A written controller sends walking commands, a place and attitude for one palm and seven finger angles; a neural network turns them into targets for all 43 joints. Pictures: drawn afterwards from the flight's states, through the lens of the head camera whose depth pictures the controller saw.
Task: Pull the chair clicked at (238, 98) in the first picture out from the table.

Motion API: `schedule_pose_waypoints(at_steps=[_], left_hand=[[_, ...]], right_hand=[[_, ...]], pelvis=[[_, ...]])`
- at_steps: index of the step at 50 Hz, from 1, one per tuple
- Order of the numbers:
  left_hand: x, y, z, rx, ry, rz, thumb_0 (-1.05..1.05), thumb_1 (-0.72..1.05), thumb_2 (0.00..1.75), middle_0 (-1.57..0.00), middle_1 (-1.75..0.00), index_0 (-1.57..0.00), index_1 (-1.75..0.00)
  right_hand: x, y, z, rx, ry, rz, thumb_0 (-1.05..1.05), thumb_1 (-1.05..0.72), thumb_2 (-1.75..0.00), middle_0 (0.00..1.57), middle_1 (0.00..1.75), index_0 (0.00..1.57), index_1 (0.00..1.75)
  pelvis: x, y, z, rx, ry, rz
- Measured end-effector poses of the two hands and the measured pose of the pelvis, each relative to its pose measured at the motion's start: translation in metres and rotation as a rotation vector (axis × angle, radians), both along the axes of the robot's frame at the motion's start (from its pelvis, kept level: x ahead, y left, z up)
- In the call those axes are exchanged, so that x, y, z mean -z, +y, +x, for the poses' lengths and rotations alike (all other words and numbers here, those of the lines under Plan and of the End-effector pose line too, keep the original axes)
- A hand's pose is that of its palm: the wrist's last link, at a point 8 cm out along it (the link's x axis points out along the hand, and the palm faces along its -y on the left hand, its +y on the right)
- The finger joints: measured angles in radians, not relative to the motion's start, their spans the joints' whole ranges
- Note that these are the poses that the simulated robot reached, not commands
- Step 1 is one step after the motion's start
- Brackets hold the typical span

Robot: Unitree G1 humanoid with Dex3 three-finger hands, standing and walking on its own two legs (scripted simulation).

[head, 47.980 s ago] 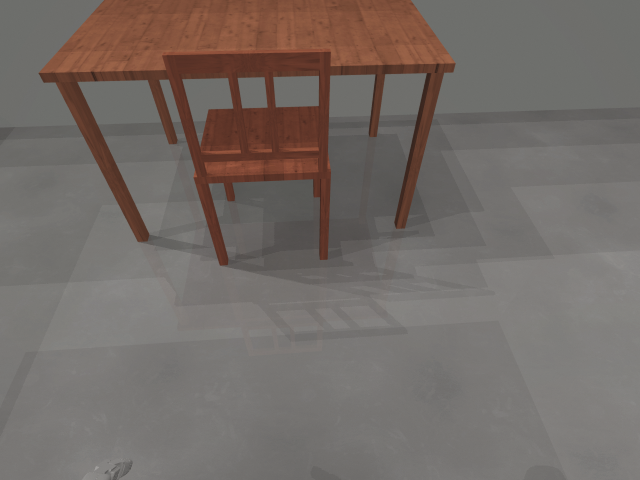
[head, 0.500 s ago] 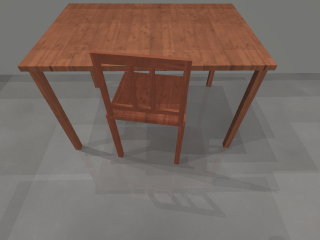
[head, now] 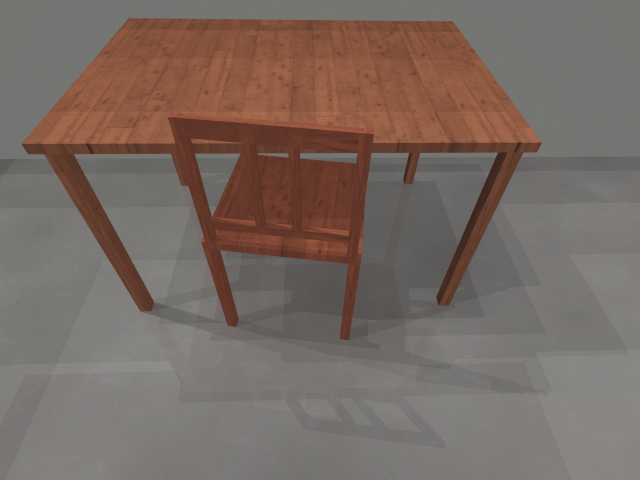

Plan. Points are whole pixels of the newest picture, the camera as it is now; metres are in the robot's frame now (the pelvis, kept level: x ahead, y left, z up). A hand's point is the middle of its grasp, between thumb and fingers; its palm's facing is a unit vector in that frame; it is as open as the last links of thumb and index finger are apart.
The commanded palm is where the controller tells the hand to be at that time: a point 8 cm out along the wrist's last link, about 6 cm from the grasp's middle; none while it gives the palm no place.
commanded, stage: look to check the result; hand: left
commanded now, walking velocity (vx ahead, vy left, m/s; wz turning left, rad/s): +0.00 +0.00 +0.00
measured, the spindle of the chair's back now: (255, 186) +0.74 +0.19 -0.11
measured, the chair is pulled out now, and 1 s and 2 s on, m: -0.05 -0.05 -0.05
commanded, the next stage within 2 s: take the last steps up to it in 0.78 s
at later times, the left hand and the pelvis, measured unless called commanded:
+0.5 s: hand out of the picture -0.01 +0.14 -0.18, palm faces +0.06 -0.98 -0.17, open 7.4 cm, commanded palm none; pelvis +0.02 -0.01 +0.00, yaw +0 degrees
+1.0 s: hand out of the picture +0.00 +0.13 -0.18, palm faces +0.06 -0.98 -0.17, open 7.4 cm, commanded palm none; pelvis +0.03 -0.02 +0.00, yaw +0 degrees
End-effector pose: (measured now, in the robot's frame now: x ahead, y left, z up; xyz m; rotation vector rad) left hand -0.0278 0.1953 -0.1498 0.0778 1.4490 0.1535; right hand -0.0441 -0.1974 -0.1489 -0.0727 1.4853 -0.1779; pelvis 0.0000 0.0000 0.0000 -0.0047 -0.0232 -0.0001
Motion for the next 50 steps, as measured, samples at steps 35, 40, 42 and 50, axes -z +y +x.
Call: schedule_pose_waypoints(at_steps=[35,40,42,50], left_hand=[[-0.004,-0.006,0.023,-0.002,0.001,0.021,0.00,0.91,0.90,-0.20,-0.30,-0.20,-0.30],[-0.004,-0.008,0.024,-0.002,0.007,0.022,0.00,0.91,0.90,-0.20,-0.30,-0.20,-0.30],[-0.004,-0.009,0.024,-0.002,0.011,0.023,0.00,0.91,0.90,-0.20,-0.30,-0.20,-0.30],[-0.003,-0.011,0.023,-0.009,0.022,0.025,0.00,0.91,0.90,-0.20,-0.30,-0.20,-0.30]], right_hand=[[0.002,-0.014,0.034,-0.020,-0.016,-0.002,0.00,-0.91,-0.90,0.19,0.30,0.20,0.30],[0.001,-0.018,0.033,-0.018,-0.006,-0.006,0.00,-0.91,-0.90,0.19,0.30,0.20,0.30],[0.001,-0.019,0.033,-0.018,-0.001,-0.007,0.00,-0.91,-0.90,0.19,0.30,0.20,0.30],[0.002,-0.024,0.035,-0.023,0.009,-0.008,0.00,-0.91,-0.90,0.19,0.30,0.20,0.30]], pelvis=[[-0.001,-0.011,0.023,0.000,0.005,0.010],[-0.001,-0.013,0.025,0.000,0.006,0.011],[-0.001,-0.014,0.026,0.000,0.007,0.011],[0.001,-0.017,0.029,-0.007,0.008,0.011]])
